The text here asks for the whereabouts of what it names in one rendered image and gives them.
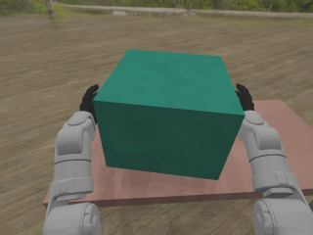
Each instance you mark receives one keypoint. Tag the carton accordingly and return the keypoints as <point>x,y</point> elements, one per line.
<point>170,113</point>

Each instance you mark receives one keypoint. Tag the robot right upper arm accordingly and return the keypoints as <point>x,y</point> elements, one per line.
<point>282,217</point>

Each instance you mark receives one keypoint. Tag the robot left hand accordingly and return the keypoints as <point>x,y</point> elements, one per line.
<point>87,101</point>

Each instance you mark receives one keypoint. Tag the right robot forearm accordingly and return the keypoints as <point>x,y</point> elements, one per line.
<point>271,174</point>

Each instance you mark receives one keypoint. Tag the robot left upper arm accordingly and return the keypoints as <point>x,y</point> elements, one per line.
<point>75,219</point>

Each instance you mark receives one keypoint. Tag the left robot forearm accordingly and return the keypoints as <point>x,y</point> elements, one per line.
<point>72,162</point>

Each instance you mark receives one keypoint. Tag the robot right hand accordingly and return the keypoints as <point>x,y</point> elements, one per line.
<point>245,98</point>

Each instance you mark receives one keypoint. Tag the table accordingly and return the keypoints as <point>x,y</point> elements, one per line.
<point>118,187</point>

